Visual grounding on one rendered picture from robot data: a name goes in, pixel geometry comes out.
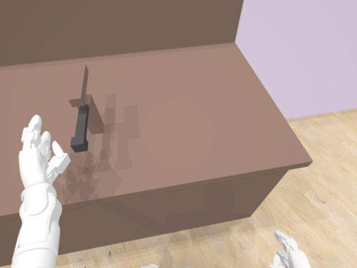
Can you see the tap lever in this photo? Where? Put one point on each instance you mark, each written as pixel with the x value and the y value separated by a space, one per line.
pixel 79 143

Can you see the robot left forearm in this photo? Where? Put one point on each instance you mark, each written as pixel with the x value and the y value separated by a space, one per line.
pixel 38 240

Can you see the robot right hand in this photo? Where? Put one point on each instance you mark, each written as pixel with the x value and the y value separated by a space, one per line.
pixel 295 257

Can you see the robot left hand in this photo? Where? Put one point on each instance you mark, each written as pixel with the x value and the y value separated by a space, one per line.
pixel 33 159

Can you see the counter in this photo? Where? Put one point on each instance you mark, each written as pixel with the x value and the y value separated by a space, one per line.
pixel 181 132

